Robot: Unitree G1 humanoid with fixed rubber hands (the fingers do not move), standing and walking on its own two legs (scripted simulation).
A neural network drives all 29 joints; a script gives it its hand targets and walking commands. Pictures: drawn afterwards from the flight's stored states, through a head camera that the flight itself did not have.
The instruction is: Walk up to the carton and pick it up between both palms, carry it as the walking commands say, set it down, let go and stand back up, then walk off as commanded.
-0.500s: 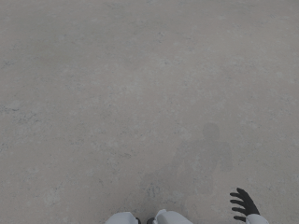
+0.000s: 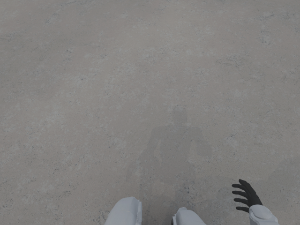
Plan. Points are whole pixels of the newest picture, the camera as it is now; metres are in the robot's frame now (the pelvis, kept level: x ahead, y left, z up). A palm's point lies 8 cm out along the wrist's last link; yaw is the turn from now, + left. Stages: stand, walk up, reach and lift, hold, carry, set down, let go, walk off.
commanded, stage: walk off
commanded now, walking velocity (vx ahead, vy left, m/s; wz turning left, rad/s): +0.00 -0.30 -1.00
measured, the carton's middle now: out of the picture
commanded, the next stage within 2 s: stand in 1.42 s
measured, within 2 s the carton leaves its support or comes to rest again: neither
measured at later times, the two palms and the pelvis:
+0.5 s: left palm (158, 193) +0.20 +0.01 -0.12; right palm out of the picture +0.00 -0.51 -0.13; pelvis +0.03 -0.22 -0.01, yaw -25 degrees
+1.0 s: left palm (289, 199) +0.21 -0.35 -0.11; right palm out of the picture -0.23 -0.70 -0.09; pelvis -0.04 -0.47 +0.02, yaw -50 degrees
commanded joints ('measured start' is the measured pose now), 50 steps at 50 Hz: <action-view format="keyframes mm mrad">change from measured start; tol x64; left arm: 1 -100 141 41 -78 -27 20 0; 50 -34 50 42 -145 -26 21 -35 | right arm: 1 392 -87 -34 87 15 -27 -84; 50 209 -224 -66 -1 3 -53 -3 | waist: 1 -185 -208 -325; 50 -16 248 -138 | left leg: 1 627 -79 -33 -663 422 77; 22 537 340 258 -397 969 112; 25 -149 -34 40 205 -316 19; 36 884 -47 -58 -939 267 222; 50 632 307 176 -564 1003 108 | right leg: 1 -21 -80 305 -234 777 15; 3 -315 -13 92 350 -170 74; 21 11 -126 -252 15 -69 73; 25 387 -218 418 -183 1422 -119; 35 69 53 243 -376 1030 409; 37 -212 104 108 581 6 336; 42 -327 -100 -57 1017 -83 103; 50 -78 -85 -214 51 -116 91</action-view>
